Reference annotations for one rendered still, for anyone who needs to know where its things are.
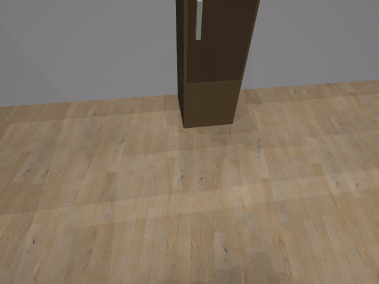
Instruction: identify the cupboard door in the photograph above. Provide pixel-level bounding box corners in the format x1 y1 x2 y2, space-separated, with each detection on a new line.
187 0 258 83

